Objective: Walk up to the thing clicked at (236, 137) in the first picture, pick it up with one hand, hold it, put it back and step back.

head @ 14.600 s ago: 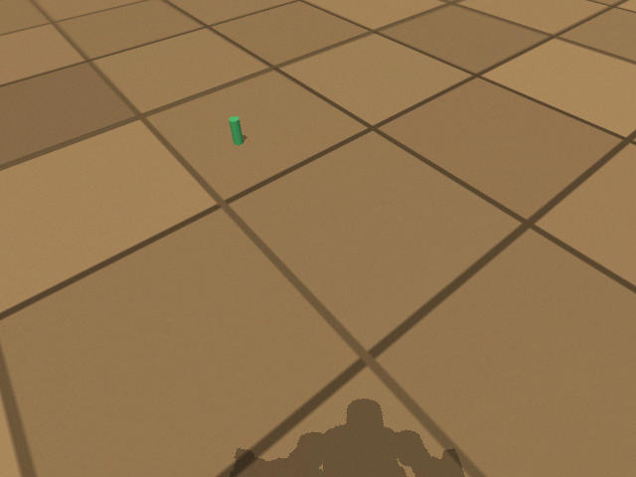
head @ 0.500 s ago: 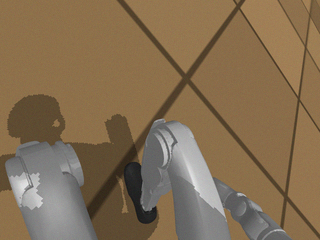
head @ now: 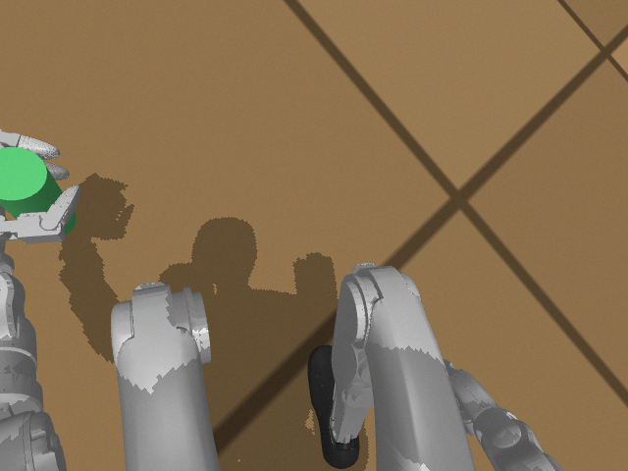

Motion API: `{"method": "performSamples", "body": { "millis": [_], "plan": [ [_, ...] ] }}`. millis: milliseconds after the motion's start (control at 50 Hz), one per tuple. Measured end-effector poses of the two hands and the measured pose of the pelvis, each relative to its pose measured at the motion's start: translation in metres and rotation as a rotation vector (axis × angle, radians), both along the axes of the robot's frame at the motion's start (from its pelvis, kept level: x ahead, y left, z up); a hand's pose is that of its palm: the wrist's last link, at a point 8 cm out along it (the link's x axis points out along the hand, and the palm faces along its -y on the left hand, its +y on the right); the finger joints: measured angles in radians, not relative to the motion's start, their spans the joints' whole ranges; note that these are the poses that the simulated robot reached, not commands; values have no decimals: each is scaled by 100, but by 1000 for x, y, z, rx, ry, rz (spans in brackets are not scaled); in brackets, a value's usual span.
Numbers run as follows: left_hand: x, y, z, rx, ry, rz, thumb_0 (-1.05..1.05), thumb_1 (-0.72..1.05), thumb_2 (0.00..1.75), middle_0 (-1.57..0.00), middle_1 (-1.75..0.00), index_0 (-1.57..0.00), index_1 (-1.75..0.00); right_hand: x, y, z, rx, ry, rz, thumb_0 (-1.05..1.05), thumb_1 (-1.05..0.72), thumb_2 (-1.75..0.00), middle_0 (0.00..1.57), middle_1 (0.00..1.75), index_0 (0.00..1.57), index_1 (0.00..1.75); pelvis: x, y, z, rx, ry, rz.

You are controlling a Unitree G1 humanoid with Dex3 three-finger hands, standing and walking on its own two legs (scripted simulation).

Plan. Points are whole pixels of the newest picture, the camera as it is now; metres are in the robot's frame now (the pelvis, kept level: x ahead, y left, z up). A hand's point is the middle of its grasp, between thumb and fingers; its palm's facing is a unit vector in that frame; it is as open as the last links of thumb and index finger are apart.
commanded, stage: settle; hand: left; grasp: from the side
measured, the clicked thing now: (35, 199) +0.42 +0.31 -0.09
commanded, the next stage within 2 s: lift in 1.08 s
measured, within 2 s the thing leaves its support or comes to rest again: neither
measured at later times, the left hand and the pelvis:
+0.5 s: hand (37, 156) +0.43 +0.28 +0.00, palm faces +0.24 -0.97 -0.05, open 7.3 cm; pelvis +0.01 -0.01 +0.03, yaw +4 degrees
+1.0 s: hand (30, 139) +0.43 +0.28 +0.03, palm faces +0.26 -0.97 -0.05, open 7.3 cm; pelvis +0.01 -0.01 +0.05, yaw +5 degrees
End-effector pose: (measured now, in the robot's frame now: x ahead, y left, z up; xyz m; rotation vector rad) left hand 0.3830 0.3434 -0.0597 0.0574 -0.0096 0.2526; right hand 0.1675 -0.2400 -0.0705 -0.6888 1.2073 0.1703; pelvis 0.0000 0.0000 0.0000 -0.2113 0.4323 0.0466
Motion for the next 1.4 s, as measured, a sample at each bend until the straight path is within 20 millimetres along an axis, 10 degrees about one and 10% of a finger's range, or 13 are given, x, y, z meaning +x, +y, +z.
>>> {"method": "performSamples", "body": {
  "millis": [520, 1400],
  "plan": [
    [13, -15, 65, -11, 27, -9, 0, -6, 108, -86, -105, -90, -103, 6, -25, 3, 61, -29, -152, 1, -89, -90, 20, 30, 20, 30, 11, -13, 32, 77, 111, 27],
    [18, -23, 111, -19, 26, -10, 0, -6, 108, -85, -106, -89, -104, -12, -23, 28, 92, -33, -217, 1, -91, -90, 20, 30, 20, 30, 10, -13, 64, 103, 135, 48]
  ]
}}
